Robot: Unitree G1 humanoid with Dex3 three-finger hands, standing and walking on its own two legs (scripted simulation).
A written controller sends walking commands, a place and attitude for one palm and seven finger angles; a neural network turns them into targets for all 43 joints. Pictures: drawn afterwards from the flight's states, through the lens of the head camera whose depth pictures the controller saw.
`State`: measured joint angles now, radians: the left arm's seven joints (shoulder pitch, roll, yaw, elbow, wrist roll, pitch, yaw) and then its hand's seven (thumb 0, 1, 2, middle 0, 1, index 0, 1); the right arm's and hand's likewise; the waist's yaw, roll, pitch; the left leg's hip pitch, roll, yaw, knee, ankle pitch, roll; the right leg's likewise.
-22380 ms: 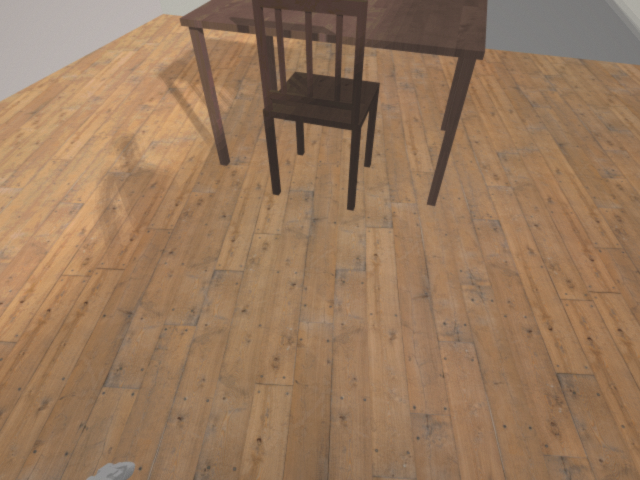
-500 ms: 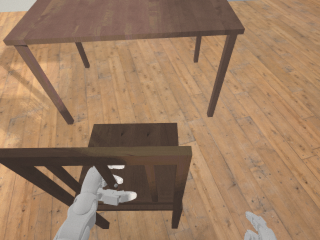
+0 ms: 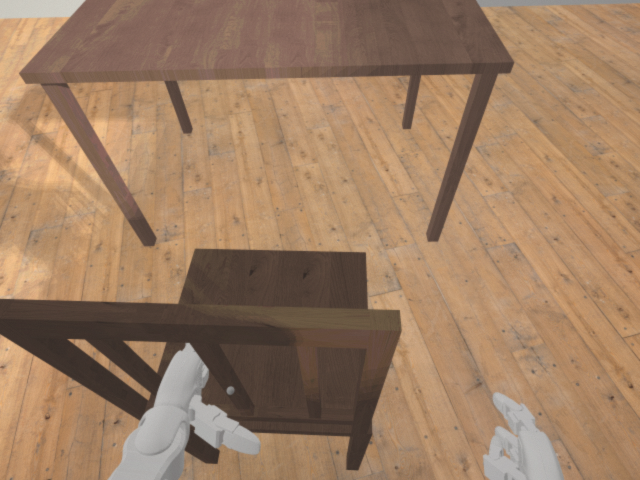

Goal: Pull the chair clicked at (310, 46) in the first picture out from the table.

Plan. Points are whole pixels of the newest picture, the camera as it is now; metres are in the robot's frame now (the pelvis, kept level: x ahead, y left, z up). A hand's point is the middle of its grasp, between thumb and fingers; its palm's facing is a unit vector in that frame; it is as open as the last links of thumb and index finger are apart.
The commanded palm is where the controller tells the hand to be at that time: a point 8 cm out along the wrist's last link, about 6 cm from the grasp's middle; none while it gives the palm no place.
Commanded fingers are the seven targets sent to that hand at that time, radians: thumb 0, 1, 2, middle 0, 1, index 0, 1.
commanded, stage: draw the fingers out of the gap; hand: left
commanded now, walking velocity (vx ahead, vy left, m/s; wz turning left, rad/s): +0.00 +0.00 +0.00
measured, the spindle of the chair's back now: (229, 381) +0.26 +0.13 -0.05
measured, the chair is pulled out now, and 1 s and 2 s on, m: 0.61 0.61 0.61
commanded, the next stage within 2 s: draw the hand back to the body in 0.76 s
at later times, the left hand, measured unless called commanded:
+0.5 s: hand (217, 466) +0.16 +0.13 -0.03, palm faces -0.05 -0.99 -0.16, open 17.5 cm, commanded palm +0.14 +0.18 -0.01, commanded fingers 0.00 -0.55 0.20 0.00 0.00 0.00 0.00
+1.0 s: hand out of the picture +0.12 +0.14 +0.00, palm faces +0.06 -1.00 -0.04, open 17.5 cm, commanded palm +0.09 +0.20 +0.02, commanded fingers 0.00 -0.55 0.20 0.00 0.00 0.00 0.00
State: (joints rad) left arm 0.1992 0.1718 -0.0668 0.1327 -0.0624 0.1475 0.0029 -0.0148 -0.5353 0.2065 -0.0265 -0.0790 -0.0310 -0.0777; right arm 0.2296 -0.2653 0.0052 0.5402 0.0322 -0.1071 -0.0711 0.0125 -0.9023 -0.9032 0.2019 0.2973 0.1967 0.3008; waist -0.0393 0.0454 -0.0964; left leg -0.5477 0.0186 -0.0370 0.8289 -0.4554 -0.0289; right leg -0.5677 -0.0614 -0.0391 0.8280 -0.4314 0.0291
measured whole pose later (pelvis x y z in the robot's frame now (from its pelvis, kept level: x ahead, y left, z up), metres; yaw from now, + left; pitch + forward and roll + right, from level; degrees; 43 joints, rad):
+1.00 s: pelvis -0.02 +0.01 -0.03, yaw +1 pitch +11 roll -2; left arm 0.77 0.18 -0.09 -0.36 -0.13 -0.01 -0.01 -0.02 -0.54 0.21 0.00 0.00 -0.01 0.00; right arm 0.25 -0.21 -0.01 0.47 0.05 -0.17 -0.12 0.01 -0.90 -0.90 0.20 0.30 0.20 0.30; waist 0.00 0.04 -0.15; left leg -0.72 0.02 -0.07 1.05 -0.53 -0.02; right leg -0.71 -0.06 -0.06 1.00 -0.49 0.03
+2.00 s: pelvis +0.01 +0.01 +0.03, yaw +0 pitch -2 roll -1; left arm 0.54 0.35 0.29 -0.44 -0.05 -0.01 0.17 0.00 0.44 0.68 -0.15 -0.21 -0.15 -0.21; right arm 0.18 -0.21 0.03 0.63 0.02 -0.11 -0.11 0.01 -0.90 -0.90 0.20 0.30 0.20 0.30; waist 0.06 0.08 0.00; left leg -0.16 0.02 -0.03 0.55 -0.35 -0.02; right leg -0.17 -0.05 -0.05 0.52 -0.31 0.04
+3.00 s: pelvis -0.05 +0.01 +0.03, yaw -1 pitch +0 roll +0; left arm 0.61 0.43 0.40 -0.52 -0.06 -0.11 0.15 0.01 0.89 0.90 -0.22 -0.30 -0.22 -0.30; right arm 0.16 -0.21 -0.03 0.60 0.03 -0.01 -0.10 0.01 -0.90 -0.90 0.20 0.30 0.20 0.30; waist 0.01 0.04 0.07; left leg -0.26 0.01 0.00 0.50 -0.23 -0.01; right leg -0.29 -0.06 -0.01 0.49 -0.20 0.05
